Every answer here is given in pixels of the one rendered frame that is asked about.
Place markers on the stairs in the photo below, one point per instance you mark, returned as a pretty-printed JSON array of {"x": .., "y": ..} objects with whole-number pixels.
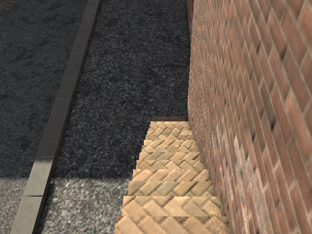
[{"x": 171, "y": 191}]

